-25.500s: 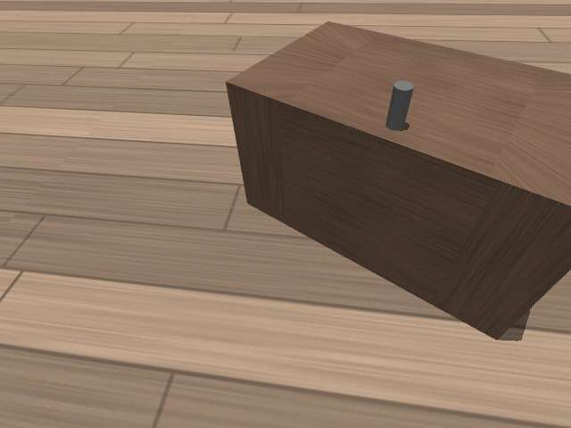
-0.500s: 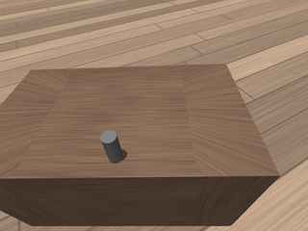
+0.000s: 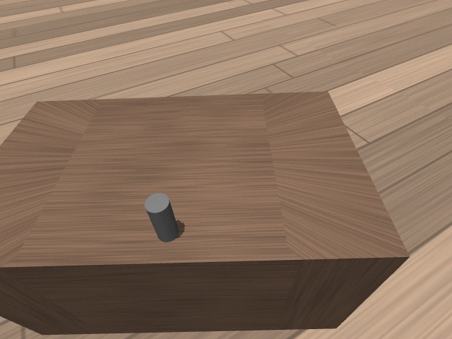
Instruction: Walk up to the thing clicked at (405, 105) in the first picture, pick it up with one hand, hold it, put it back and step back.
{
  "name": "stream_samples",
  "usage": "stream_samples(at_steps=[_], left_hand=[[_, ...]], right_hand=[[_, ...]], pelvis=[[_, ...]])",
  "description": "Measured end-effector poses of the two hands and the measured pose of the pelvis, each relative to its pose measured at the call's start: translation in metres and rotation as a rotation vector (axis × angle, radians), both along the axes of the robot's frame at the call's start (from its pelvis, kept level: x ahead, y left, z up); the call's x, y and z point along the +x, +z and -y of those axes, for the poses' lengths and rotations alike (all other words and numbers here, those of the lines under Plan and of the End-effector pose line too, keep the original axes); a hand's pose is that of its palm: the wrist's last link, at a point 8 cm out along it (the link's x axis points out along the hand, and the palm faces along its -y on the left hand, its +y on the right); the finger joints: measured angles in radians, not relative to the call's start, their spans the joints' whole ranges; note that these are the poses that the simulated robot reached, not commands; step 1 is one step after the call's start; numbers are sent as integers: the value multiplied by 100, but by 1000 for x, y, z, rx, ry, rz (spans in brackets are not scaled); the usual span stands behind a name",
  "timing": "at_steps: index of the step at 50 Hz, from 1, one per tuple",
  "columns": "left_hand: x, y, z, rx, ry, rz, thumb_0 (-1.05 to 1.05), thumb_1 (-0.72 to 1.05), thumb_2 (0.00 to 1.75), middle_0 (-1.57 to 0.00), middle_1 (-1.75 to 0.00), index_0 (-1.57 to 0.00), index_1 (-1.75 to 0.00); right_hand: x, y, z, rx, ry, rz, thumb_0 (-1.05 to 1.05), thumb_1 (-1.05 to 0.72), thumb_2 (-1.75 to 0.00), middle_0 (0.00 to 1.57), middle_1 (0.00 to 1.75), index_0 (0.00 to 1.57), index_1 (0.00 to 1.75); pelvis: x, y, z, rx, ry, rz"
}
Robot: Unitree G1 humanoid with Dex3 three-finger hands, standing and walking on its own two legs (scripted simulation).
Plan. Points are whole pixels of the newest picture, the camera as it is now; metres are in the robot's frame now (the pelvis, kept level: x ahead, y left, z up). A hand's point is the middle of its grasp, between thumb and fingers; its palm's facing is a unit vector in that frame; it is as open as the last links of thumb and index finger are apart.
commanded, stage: home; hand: left
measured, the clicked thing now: (163, 218) +0.40 +0.18 -0.07
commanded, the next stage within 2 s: stand in 0.74 s
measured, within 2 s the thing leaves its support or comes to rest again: neither
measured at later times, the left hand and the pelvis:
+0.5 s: hand out of the picture +0.07 +0.25 -0.16, palm faces -0.05 -0.94 -0.34, open 17.5 cm; pelvis +0.00 +0.00 +0.00, yaw -1 degrees
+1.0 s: hand out of the picture +0.07 +0.25 -0.16, palm faces -0.05 -0.94 -0.34, open 16.3 cm; pelvis +0.00 +0.00 +0.00, yaw -1 degrees
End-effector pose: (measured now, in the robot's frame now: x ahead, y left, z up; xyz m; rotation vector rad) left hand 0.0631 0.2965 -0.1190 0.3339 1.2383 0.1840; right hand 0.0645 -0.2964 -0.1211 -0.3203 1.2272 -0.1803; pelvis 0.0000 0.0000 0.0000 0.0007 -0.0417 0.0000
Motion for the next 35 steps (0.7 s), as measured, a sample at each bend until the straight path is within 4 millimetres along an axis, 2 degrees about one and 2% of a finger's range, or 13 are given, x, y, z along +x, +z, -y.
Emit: stream_samples(at_steps=[35], left_hand=[[5, 0, -3, -3, -5, -6, -1, -55, 5, -6, -5, -6, -5]], right_hand=[[-1, -1, -4, 3, -25, -10, 1, -91, -90, 20, 31, 21, 30]], pelvis=[[4, 0, -4, 2, -9, -2]])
